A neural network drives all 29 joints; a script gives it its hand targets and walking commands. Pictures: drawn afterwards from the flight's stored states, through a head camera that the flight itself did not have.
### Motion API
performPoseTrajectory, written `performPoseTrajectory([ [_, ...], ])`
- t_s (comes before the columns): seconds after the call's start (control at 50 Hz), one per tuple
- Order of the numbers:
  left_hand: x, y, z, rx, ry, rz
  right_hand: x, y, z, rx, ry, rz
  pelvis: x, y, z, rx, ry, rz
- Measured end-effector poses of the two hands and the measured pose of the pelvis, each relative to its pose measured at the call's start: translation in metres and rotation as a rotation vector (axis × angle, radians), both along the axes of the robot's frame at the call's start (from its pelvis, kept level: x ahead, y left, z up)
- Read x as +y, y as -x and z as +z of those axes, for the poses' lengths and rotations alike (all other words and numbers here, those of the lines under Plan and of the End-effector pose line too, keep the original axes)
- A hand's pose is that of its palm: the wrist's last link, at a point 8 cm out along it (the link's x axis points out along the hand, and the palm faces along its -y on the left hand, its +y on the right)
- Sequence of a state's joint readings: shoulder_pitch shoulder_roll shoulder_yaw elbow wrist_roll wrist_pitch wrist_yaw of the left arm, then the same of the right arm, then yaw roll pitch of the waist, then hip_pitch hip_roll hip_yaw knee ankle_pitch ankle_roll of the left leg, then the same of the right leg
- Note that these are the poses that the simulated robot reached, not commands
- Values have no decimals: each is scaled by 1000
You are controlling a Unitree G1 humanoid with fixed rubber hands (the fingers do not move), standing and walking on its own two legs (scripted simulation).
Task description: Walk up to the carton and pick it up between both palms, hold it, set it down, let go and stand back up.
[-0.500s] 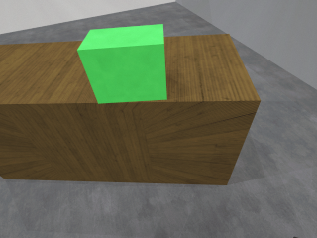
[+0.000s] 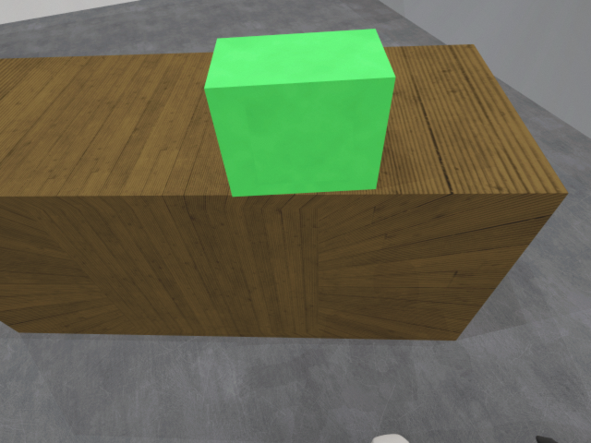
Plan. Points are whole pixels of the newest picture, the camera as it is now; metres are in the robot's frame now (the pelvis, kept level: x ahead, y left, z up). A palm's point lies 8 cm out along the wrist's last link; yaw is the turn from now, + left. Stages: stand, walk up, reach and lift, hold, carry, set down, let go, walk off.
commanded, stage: walk up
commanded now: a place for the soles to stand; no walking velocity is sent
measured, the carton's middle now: (300, 117) +0.66 -0.02 +0.09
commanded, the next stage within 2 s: none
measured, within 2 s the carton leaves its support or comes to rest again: neither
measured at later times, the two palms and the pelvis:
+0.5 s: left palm out of the picture +0.09 +0.28 -0.09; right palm out of the picture +0.09 -0.39 -0.08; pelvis +0.01 -0.04 +0.00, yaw +0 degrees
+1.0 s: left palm out of the picture +0.06 +0.28 -0.10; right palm out of the picture +0.04 -0.39 -0.07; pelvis -0.04 -0.05 +0.00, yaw -2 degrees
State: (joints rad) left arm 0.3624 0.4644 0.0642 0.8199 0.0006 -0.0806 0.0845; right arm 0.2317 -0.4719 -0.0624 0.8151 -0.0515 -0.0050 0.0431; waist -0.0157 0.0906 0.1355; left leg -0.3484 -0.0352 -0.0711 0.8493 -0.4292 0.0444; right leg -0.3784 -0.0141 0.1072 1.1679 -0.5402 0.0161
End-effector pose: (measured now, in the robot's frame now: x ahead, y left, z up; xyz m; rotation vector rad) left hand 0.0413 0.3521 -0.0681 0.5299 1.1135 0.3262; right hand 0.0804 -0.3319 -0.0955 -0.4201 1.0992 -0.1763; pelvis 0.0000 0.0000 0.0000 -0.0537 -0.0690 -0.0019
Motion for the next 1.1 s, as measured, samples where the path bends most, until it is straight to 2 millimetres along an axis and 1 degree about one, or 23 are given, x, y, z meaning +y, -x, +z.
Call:
performPoseTrajectory([
  [0.06, 4, -10, -12, 15, 50, -14, -4, -8, 24, -12, 58, 3, 3, -7, 4, -1, -9, 6],
  [0.1, 2, -13, -22, 34, 85, -14, -8, -14, 39, -21, 96, 5, 3, -12, 6, 2, -15, 10],
  [0.16, -8, -19, -36, 55, 135, -10, -13, -21, 53, -26, 140, 6, 2, -19, 8, 11, -19, 9],
  [0.2, -18, -26, -43, 57, 166, -10, -17, -22, 57, -20, 159, 2, 1, -21, 8, 14, -21, 9],
  [0.28, -36, -43, -49, 36, 201, -16, -24, -18, 53, 7, 166, -4, -5, -21, 7, 6, -32, 11],
  [0.34, -46, -54, -46, 17, 193, -18, -32, -17, 45, 14, 154, -8, -14, -21, 5, 6, -47, 13],
  [0.38, -52, -56, -43, 13, 177, -20, -40, -17, 39, 14, 142, -9, -22, -21, 4, 6, -59, 12],
  [0.44, -62, -54, -35, 15, 149, -18, -51, -15, 26, 15, 109, -18, -36, -19, 1, 2, -73, 12],
  [0.52, -74, -46, -19, 7, 129, -11, -54, -10, 9, 18, 52, -37, -46, -13, 4, -5, -77, 8],
  [0.6, -75, -44, -4, -5, 100, -17, -51, 0, -5, 25, 9, -44, -48, -5, 6, -11, -83, 3],
  [0.66, -70, -40, 1, -20, 87, -20, -47, 5, -10, 20, -5, -41, -46, 3, 5, -21, -79, 6],
  [0.76, -61, -29, -5, -33, 103, -19, -39, 17, -6, -2, 10, -41, -37, 16, 2, -40, -66, 7],
  [0.86, -64, -26, -16, -42, 149, -35, -40, 34, 11, -27, 50, -61, -31, 29, 3, -59, -63, -11],
  [0.9, -64, -23, -19, -34, 161, -41, -44, 39, 18, -29, 67, -64, -33, 32, 4, -56, -60, -14],
  [0.96, -67, -19, -24, -17, 168, -46, -54, 40, 24, -21, 87, -59, -40, 36, 4, -15, -65, -20],
  [1.02, -73, -10, -28, 10, 163, -48, -64, 41, 23, 2, 94, -48, -49, 41, 2, 6, -74, -21],
  [1.06, -79, -6, -27, 7, 172, -41, -64, 41, 20, 15, 86, -41, -51, 42, 4, 5, -71, -15],
  [1.1, -84, -6, -25, -4, 176, -35, -61, 39, 17, 13, 74, -38, -50, 41, 5, 6, -70, -15],
])
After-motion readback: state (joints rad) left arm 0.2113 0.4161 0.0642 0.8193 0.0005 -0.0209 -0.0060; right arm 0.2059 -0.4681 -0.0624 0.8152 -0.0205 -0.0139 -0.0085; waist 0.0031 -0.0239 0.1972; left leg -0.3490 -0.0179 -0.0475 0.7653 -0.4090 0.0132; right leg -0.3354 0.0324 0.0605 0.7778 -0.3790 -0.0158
